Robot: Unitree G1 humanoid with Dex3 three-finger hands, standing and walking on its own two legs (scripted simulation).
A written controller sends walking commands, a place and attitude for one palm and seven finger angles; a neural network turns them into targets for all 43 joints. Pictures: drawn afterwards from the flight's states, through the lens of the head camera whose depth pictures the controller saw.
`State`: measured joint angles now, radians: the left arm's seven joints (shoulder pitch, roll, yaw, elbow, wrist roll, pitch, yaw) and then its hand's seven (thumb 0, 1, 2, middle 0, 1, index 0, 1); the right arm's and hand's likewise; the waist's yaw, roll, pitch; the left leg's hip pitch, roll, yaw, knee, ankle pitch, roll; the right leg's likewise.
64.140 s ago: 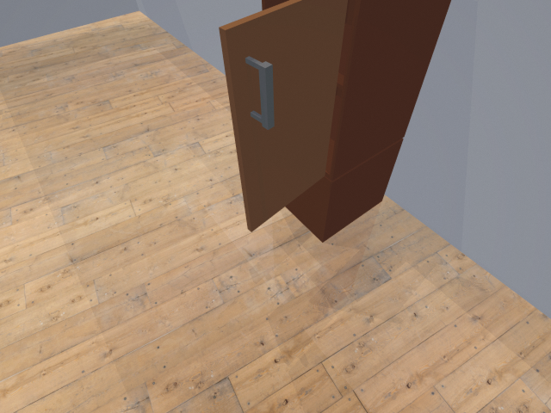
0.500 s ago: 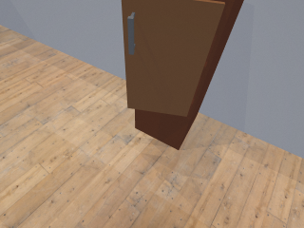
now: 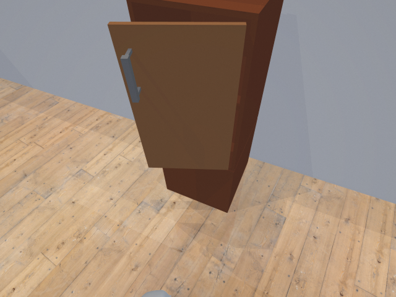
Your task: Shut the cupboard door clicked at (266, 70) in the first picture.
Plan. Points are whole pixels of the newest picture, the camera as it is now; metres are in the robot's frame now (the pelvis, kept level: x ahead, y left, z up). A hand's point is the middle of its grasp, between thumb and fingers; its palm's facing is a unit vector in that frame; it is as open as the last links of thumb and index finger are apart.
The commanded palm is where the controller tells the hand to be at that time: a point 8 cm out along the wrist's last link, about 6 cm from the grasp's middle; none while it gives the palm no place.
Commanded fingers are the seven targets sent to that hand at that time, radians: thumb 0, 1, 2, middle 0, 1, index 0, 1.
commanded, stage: take the last steps up to it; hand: left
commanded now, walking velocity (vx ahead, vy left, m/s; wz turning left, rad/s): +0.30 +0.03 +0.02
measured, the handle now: (132, 76) +0.65 +0.21 +0.11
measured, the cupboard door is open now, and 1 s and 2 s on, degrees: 22 22 22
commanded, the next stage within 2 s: come to a stop and stand still in 0.34 s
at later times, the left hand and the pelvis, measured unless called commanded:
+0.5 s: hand (120, 265) +0.23 +0.21 -0.17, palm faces +0.03 -0.98 -0.21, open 7.3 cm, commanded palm none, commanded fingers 0.00 0.90 0.90 -0.20 -0.30 -0.20 -0.30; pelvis +0.17 +0.03 -0.01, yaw -1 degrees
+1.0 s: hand (111, 257) +0.26 +0.25 -0.20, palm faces +0.05 -0.98 -0.21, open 7.3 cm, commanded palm none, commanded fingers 0.00 0.90 0.90 -0.20 -0.30 -0.20 -0.30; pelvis +0.19 +0.06 -0.02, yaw +1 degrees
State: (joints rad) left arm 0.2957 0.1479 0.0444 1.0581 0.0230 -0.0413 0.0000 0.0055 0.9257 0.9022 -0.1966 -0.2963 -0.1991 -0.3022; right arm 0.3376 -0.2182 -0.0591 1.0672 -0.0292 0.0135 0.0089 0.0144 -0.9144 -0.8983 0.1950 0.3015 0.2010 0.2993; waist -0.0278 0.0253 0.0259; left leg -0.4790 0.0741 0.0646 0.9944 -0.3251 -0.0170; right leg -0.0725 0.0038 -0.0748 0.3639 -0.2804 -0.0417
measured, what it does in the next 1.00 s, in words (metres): walks ahead: left foot, then right foot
